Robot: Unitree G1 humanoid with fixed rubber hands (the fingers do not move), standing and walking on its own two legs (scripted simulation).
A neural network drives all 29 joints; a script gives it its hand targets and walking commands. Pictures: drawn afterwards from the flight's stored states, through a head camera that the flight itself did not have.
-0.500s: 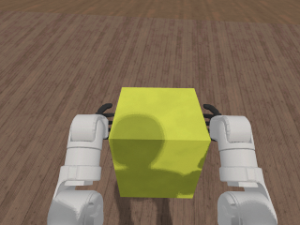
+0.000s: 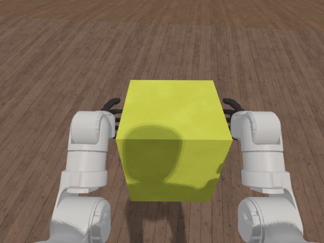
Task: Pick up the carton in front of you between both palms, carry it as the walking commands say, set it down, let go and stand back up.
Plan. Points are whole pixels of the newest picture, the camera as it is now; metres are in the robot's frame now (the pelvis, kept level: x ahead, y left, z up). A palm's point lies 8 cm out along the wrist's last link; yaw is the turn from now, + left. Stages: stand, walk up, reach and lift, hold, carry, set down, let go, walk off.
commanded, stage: carry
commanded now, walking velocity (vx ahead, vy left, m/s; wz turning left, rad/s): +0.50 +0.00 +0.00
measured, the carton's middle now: (171, 142) +0.36 +0.00 +0.10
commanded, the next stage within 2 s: none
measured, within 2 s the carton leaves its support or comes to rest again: neither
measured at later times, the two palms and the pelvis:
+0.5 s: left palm (122, 84) +0.57 +0.16 +0.15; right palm (211, 76) +0.62 -0.14 +0.15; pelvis +0.22 -0.04 +0.01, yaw +1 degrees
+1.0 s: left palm (157, 9) +0.98 +0.06 +0.28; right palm (227, 15) +0.92 -0.24 +0.27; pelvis +0.57 -0.02 +0.11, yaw -2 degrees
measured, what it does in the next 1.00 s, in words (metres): climbs: right foot 0.06 m higher, then left foot 0.06 m higher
